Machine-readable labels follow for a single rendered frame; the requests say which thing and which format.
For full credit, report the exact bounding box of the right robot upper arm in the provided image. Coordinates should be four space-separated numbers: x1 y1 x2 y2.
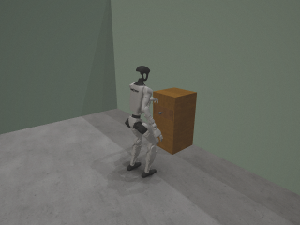
141 86 153 113

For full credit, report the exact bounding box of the robot head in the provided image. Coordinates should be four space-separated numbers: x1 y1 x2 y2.
134 66 150 86

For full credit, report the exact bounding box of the robot left hand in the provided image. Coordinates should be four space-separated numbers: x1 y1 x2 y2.
147 97 158 108

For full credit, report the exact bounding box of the right robot foot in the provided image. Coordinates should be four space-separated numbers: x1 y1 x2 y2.
142 169 157 178

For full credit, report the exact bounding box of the cabinet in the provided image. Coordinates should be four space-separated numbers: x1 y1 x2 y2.
153 87 197 155

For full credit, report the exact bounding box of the robot right forearm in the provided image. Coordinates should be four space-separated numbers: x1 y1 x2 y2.
143 107 158 130

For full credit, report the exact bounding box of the robot right hand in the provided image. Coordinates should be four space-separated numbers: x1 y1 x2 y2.
153 128 163 144

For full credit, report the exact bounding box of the drawer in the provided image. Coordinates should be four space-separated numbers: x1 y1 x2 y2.
154 104 173 121

